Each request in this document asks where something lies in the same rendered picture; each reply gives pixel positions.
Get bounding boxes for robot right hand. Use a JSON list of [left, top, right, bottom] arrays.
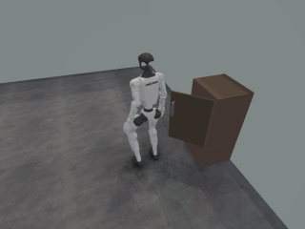
[[158, 106, 165, 116]]

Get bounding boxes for left robot forearm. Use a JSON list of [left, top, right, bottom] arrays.
[[126, 101, 138, 125]]

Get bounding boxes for left robot upper arm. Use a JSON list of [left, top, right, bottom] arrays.
[[130, 77, 141, 108]]

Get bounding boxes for right robot upper arm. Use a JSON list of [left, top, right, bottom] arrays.
[[156, 73, 167, 96]]

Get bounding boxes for handle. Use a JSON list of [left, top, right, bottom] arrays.
[[171, 101, 175, 116]]

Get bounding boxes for robot left hand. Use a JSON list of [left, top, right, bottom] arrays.
[[123, 122, 133, 136]]

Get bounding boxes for humanoid robot head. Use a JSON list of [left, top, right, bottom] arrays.
[[138, 52, 156, 78]]

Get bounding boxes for left robot foot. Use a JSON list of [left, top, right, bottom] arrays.
[[132, 156, 145, 167]]

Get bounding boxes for cupboard door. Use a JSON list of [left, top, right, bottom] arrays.
[[168, 91, 214, 147]]

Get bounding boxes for right robot forearm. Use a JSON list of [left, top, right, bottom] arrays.
[[159, 95, 167, 108]]

